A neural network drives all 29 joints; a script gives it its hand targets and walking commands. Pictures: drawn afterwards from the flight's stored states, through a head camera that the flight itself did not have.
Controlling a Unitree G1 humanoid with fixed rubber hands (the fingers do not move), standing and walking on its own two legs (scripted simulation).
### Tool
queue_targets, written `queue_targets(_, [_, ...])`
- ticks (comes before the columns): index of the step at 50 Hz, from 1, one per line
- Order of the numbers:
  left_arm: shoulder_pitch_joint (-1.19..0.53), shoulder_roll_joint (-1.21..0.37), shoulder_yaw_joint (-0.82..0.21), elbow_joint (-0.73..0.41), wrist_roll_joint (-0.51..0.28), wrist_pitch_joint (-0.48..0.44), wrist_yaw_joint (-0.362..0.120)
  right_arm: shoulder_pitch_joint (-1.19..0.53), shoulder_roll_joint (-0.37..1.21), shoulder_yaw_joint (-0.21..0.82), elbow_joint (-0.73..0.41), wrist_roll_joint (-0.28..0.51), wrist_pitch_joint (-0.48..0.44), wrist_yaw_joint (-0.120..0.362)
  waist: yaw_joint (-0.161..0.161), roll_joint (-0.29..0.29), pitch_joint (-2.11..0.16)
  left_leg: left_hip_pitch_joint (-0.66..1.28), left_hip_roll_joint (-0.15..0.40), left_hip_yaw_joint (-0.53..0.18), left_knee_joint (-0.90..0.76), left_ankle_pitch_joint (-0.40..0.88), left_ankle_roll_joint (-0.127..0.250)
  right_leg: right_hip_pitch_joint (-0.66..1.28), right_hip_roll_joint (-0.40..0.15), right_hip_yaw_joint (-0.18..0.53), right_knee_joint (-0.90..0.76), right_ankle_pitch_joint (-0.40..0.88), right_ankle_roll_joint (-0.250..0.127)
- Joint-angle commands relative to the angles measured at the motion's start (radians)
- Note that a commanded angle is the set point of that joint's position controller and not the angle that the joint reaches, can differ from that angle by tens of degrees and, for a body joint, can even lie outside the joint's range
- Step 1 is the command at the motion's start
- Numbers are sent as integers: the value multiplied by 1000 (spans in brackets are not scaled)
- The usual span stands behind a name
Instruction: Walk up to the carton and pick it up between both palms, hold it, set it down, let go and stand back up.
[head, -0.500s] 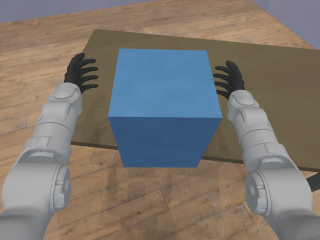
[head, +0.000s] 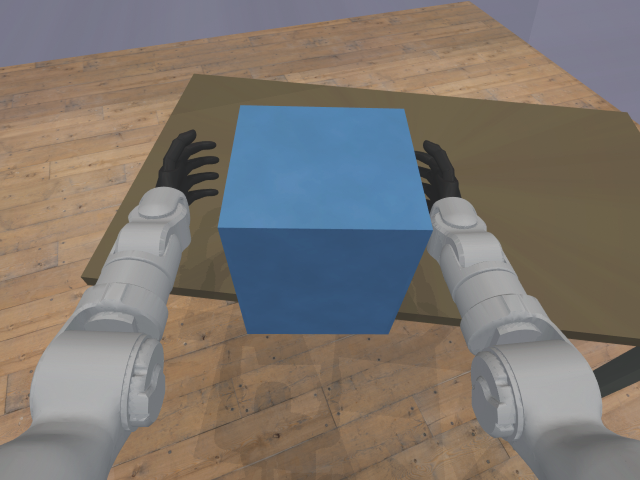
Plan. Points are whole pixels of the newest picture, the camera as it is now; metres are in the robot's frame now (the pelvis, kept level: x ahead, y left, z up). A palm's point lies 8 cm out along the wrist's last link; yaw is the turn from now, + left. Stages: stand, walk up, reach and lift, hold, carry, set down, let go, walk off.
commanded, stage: reach and lift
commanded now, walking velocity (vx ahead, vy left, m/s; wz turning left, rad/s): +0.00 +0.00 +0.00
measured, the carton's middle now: (320, 229) +0.46 +0.00 +0.04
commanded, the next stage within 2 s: none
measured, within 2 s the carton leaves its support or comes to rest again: leaves its support in 1.40 s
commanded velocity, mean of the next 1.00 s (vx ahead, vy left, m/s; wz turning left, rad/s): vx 0.00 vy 0.00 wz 0.00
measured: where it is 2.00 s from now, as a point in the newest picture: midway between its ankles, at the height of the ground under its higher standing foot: outside the picture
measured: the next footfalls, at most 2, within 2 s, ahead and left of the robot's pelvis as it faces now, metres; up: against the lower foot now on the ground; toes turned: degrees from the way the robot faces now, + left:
none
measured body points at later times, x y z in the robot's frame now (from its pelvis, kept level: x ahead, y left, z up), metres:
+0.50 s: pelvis +0.01 +0.00 +0.00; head +0.10 +0.01 +0.44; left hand +0.50 +0.15 +0.10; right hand +0.49 -0.15 +0.10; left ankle +0.00 +0.12 -0.75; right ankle +0.01 -0.12 -0.75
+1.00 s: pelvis +0.03 +0.01 +0.00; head +0.09 +0.02 +0.45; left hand +0.49 +0.16 +0.10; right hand +0.47 -0.15 +0.09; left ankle +0.00 +0.12 -0.75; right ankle +0.01 -0.12 -0.75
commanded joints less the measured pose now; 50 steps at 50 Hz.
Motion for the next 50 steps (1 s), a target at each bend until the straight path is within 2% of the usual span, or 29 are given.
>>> queue_targets(1, [-507,154,31,-149,-2,-43,-1,-523,-121,-33,-183,-20,-48,-17,-1,-13,-593,108,-47,37,64,85,-1,337,28,-22,95,188,42])
queue_targets(3, [-521,118,13,-175,-6,-55,4,-520,-101,-42,-170,-21,-49,-19,-10,-11,-612,140,-35,19,67,92,-2,297,29,-25,98,168,26])
queue_targets(5, [-561,100,12,-173,17,-62,11,-542,-76,-48,-138,-35,-55,-15,2,33,-644,158,-32,25,79,111,-8,251,34,-23,83,139,13])
queue_targets(7, [-551,83,20,-130,31,-57,17,-566,-80,-59,-151,-50,-60,-9,0,43,-665,147,-38,24,87,94,-14,250,27,-25,76,117,11])
queue_targets(8, [-565,63,14,-127,34,-52,14,-569,-74,-81,-120,-72,-56,-7,-21,36,-666,158,-39,29,83,70,-11,236,35,-34,72,93,18])
queue_targets(9, [-570,75,19,-111,24,-46,8,-554,-71,-90,-88,-69,-46,-4,-18,16,-613,167,-42,28,89,49,-16,206,41,-41,66,70,23])
queue_targets(10, [-579,63,12,-109,41,-45,3,-573,-72,-94,-100,-77,-46,-2,-21,54,-658,179,-44,31,84,41,-17,239,36,-33,59,71,16])
queue_targets(11, [-564,31,11,-119,50,-42,5,-572,-49,-85,-107,-88,-43,0,-21,58,-644,175,-35,23,72,79,-16,237,32,-41,57,91,15])
queue_targets(13, [-532,60,63,-112,89,-54,24,-539,-62,-119,-100,-101,-58,7,12,39,-629,207,-30,26,87,141,-21,216,43,-45,59,105,17])
queue_targets(14, [-548,69,73,-135,106,-67,31,-563,-59,-121,-120,-117,-70,6,9,21,-658,226,-31,24,82,169,-21,224,45,-45,55,135,17])
queue_targets(15, [-567,21,57,-179,99,-82,34,-548,-29,-128,-113,-113,-86,7,-8,49,-690,231,-32,26,90,225,-28,249,40,-37,53,190,12])
queue_targets(16, [-568,0,63,-186,105,-86,36,-565,-23,-128,-147,-119,-95,9,-1,23,-739,245,-35,24,88,243,-23,263,42,-42,49,227,10])
queue_targets(19, [-495,-92,90,-161,162,-83,29,-514,59,-134,-146,-166,-97,22,5,37,-703,278,-46,25,70,311,-25,284,46,-40,19,265,8])
queue_targets(20, [-449,-89,100,-150,166,-83,21,-477,68,-141,-148,-181,-94,26,0,13,-714,289,-43,22,63,340,-25,312,41,-40,18,307,15])
queue_targets(21, [-473,-158,103,-164,198,-85,16,-494,128,-140,-165,-202,-95,29,5,18,-694,281,-55,31,54,370,-25,320,43,-42,6,362,11])
queue_targets(23, [-524,-328,124,-171,264,-88,-24,-553,282,-179,-179,-272,-102,58,-19,35,-714,284,-49,17,24,429,-23,350,41,-35,-12,436,8])
queue_targets(24, [-503,-483,115,-185,284,-90,-54,-529,448,-134,-172,-287,-101,91,-11,37,-726,310,-49,12,-6,454,-16,384,39,-36,-32,470,0])
queue_targets(26, [-497,-642,131,-202,365,-91,-123,-493,599,-165,-158,-375,-92,161,-34,30,-697,326,-49,17,-57,491,-17,386,29,-35,-71,528,3])
queue_targets(29, [-353,-678,144,-160,405,-90,-179,-371,634,-149,-165,-422,-87,209,-22,0,-633,346,-52,32,-131,479,-1,503,18,-34,-120,606,14])
queue_targets(33, [-237,-641,120,-193,425,-81,-187,-323,631,-94,-247,-392,-92,219,19,32,-574,301,-51,47,-176,543,3,590,26,-25,-148,667,13])
queue_targets(34, [-220,-644,120,-225,426,-79,-181,-301,616,-89,-238,-392,-84,220,32,39,-546,287,-54,51,-172,569,-1,594,32,-25,-145,653,9])
queue_targets(38, [-240,-661,114,-247,431,-71,-179,-276,615,-118,-230,-429,-86,231,5,17,-466,322,-48,46,-163,531,3,469,39,-34,-173,494,1])
queue_targets(40, [-236,-677,110,-232,421,-59,-181,-285,632,-114,-230,-430,-76,239,10,-2,-445,366,-40,39,-150,535,-7,430,50,-36,-204,441,-12])
queue_targets(42, [-254,-663,121,-250,432,-56,-185,-263,626,-132,-204,-456,-60,240,-4,-6,-452,348,-40,44,-156,458,-8,438,52,-46,-222,369,-22])
queue_targets(44, [-266,-665,141,-212,440,-46,-189,-309,629,-138,-213,-455,-57,240,11,20,-434,335,-38,46,-163,410,2,399,47,-38,-216,333,-18])
queue_targets(45, [-271,-692,140,-200,443,-38,-191,-330,636,-132,-238,-464,-52,241,-2,0,-432,356,-36,49,-167,420,5,380,48,-47,-223,342,-11])
queue_targets(46, [-264,-690,134,-242,440,-41,-190,-314,631,-138,-230,-447,-55,241,10,56,-464,356,-40,59,-152,438,-5,414,39,-38,-228,345,-24])
queue_targets(48, [-287,-689,126,-233,450,-33,-185,-347,635,-138,-237,-434,-52,242,10,84,-493,389,-36,51,-142,470,-19,382,41,-41,-230,333,-35])
queue_targets(50, [-329,-674,151,-248,465,-35,-186,-372,623,-146,-234,-452,-52,245,-2,49,-513,378,-30,50,-146,446,-18,353,41,-51,-248,306,-28])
